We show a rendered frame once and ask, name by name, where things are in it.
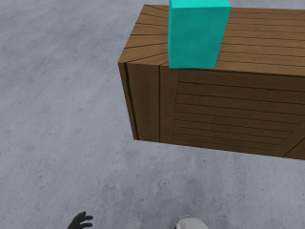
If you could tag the pedestal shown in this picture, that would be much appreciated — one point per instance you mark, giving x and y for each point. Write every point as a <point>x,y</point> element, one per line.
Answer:
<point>251,102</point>

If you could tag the robot left hand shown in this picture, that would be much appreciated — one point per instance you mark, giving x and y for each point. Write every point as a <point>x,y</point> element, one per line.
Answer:
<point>75,224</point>

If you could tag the robot right shin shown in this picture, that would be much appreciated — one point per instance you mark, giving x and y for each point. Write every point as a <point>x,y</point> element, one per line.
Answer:
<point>186,216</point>

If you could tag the carton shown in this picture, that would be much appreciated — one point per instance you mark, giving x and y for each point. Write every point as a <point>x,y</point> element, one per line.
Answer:
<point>195,32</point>

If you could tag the right robot thigh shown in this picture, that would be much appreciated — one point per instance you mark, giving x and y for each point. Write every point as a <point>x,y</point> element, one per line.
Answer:
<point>191,223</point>

